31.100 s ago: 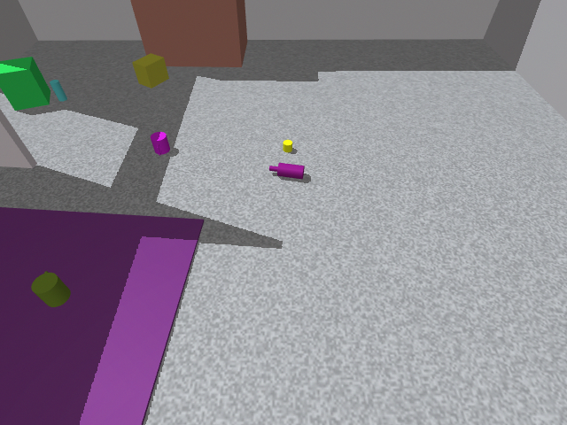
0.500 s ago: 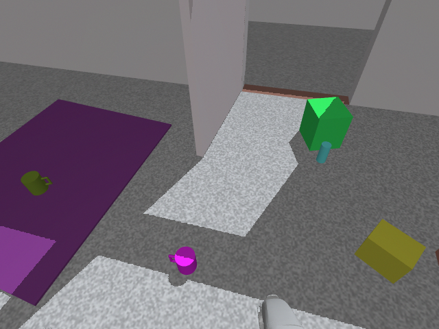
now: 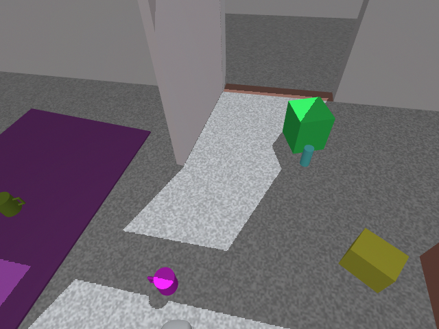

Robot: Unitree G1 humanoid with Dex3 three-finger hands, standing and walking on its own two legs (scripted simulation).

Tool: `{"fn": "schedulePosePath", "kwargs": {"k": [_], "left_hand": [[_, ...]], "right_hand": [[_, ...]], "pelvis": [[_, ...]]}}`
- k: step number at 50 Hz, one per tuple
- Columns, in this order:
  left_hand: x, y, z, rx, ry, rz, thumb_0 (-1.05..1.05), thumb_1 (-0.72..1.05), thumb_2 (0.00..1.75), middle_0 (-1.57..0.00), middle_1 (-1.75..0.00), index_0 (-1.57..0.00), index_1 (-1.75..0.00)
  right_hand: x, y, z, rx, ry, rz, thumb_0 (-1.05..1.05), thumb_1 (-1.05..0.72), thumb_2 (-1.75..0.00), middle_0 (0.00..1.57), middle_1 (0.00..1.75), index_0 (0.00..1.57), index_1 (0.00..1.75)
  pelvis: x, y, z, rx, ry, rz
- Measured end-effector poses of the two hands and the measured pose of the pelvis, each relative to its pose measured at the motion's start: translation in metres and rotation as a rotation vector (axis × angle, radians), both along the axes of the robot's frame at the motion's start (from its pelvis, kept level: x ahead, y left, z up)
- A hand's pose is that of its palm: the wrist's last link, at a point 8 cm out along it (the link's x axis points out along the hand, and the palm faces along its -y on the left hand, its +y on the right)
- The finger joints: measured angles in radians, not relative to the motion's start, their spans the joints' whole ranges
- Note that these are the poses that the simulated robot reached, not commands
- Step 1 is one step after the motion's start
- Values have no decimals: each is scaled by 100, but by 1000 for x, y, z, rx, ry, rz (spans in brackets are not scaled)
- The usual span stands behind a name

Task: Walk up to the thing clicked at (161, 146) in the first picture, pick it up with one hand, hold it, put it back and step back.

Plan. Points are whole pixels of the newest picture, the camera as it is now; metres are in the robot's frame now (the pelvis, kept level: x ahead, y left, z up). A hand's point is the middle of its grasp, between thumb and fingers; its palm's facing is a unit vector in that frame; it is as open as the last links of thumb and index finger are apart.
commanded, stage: walk up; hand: left
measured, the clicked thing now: (162, 281) +0.42 +0.29 -0.71
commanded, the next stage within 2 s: none
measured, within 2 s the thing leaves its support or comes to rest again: neither
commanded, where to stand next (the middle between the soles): +0.03 +0.03 m, yaw -1 degrees
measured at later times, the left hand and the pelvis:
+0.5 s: hand (79, 327) +0.17 +0.31 -0.16, palm faces -0.06 -0.92 -0.39, open 7.4 cm; pelvis +0.02 +0.06 +0.00, yaw +0 degrees
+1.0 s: hand out of the picture +0.00 +0.32 -0.12, palm faces +0.01 -0.91 -0.41, open 7.4 cm; pelvis -0.09 +0.05 +0.00, yaw +2 degrees
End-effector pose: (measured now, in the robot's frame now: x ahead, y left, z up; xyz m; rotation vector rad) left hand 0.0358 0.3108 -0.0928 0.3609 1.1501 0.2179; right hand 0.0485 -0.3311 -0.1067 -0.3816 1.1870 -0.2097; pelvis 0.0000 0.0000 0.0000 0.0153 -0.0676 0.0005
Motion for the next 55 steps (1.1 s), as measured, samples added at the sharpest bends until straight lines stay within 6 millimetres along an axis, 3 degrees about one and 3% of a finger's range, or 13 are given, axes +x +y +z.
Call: {"fn": "schedulePosePath", "kwargs": {"k": [4, 7, 11, 16, 19, 23, 29, 36, 43, 48, 55], "left_hand": [[11, 7, 19, 80, 37, 0, 0, 90, 90, -21, -30, -20, -30], [28, 18, 25, 125, 71, -17, 0, 90, 90, -21, -30, -20, -30], [67, 36, 21, 151, 37, -45, 0, 90, 90, -21, -30, -20, -30], [112, 56, -7, 117, -43, -36, 0, 90, 90, -21, -30, -20, -30], [126, 54, -18, 74, -46, -30, 0, 91, 90, -21, -30, -20, -30], [129, 45, -22, 19, -27, -58, 0, 91, 90, -21, -29, -20, -30], [110, 41, -26, 2, -20, -69, 0, 91, 90, -21, -30, -20, -30], [64, 40, -22, 50, -19, -86, 0, 91, 90, -21, -30, -20, -30], [-4, 40, 0, 62, -12, -42, 0, 91, 90, -21, -30, -20, -30], [-36, 45, 10, 49, -34, -11, 1, 91, 90, -21, -30, -20, -30], [-82, 63, -9, -16, -34, 46, 0, 91, 90, -21, -30, -20, -30]], "right_hand": [[47, 16, -11, 60, -72, -4, 1, -91, -90, 20, 30, 21, 30], [64, 34, -23, 99, -76, -35, 0, -91, -90, 20, 30, 21, 30], [63, 56, -35, 118, 6, -30, 0, -91, -90, 20, 30, 21, 30], [61, 73, -38, 70, 87, 2, 0, -91, -90, 21, 30, 21, 30], [64, 78, -26, 51, 72, 16, 1, -91, -90, 21, 30, 21, 30], [68, 77, -5, 12, 21, -7, 1, -90, -90, 21, 30, 21, 30], [71, 73, 7, -17, -63, -2, 1, -90, -90, 21, 30, 21, 30], [50, 66, -15, 26, -145, -8, 0, -90, -90, 21, 30, 21, 30], [-6, 72, -19, 71, -73, -7, 1, -91, -90, 21, 30, 21, 30], [-57, 71, -15, 57, 16, 22, 1, -91, -90, 21, 30, 21, 30], [-100, 71, 6, -27, 29, 41, 1, -90, -90, 21, 30, 21, 30]], "pelvis": [[15, 6, 4, -5, 4, -28], [19, 13, 4, -5, 17, -35], [26, 22, -2, -7, 44, -17], [36, 37, -17, 13, 51, 12], [32, 47, -13, -2, 42, 14], [27, 53, -4, -29, 56, 5], [12, 56, -4, -18, 53, -19], [-26, 48, -20, -18, 22, -55], [-64, 42, -7, 28, 11, -27], [-83, 47, 1, 18, 33, 11], [-97, 56, -2, 35, 1, 40]]}}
